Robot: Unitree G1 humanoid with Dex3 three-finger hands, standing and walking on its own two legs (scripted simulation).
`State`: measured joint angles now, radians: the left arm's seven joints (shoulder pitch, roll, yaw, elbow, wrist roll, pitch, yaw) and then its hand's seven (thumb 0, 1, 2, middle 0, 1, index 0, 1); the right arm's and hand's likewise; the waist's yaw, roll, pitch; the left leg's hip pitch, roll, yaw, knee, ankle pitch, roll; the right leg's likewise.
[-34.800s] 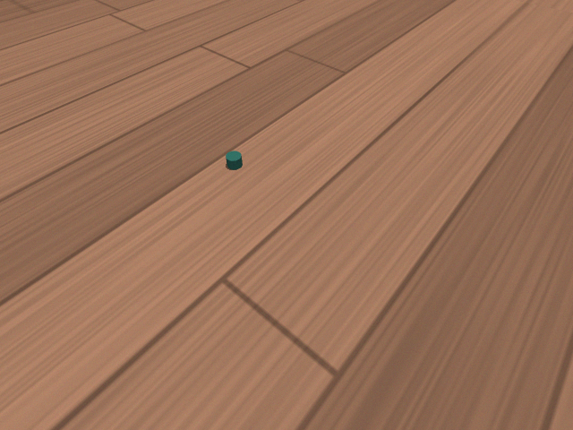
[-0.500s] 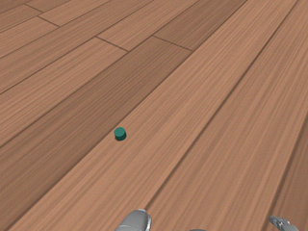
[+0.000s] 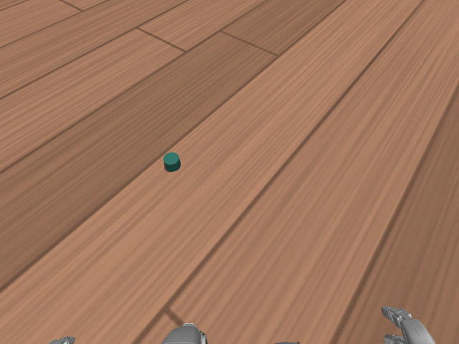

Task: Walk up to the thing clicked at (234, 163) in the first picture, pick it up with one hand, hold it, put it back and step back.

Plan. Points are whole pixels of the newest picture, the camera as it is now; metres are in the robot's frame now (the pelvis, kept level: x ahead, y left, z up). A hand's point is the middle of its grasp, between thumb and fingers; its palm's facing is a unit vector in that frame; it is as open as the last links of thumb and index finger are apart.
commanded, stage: step back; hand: left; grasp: from above
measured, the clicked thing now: (172, 162) +1.00 +0.30 -0.72
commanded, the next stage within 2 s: stand in 1.16 s
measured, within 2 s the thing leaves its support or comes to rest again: neither
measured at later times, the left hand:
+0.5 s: hand out of the picture -0.01 +0.28 -0.14, palm faces +0.04 -0.92 -0.40, open 7.4 cm
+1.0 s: hand out of the picture +0.05 +0.28 -0.14, palm faces +0.07 -0.93 -0.36, open 7.4 cm
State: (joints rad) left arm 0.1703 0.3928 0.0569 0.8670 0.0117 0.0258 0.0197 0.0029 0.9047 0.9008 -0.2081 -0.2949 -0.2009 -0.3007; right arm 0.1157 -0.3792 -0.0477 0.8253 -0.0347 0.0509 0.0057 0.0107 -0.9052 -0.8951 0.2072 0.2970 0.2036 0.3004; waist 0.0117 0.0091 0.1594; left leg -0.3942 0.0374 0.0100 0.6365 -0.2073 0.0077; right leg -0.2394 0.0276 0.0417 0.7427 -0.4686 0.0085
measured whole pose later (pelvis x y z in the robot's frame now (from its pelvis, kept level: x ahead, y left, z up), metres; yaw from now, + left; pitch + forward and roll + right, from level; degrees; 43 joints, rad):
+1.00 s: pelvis -0.01 +0.01 +0.01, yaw +4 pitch -2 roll +0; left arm 0.13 0.38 0.03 1.05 0.00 -0.03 0.00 0.00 0.91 0.90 -0.21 -0.29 -0.20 -0.30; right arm 0.11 -0.33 -0.03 1.05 -0.02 -0.02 0.01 0.01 -0.91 -0.90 0.20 0.30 0.20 0.30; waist 0.01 -0.01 0.08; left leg -0.23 0.02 -0.01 0.54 -0.27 -0.01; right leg -0.16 -0.02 -0.01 0.51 -0.32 0.01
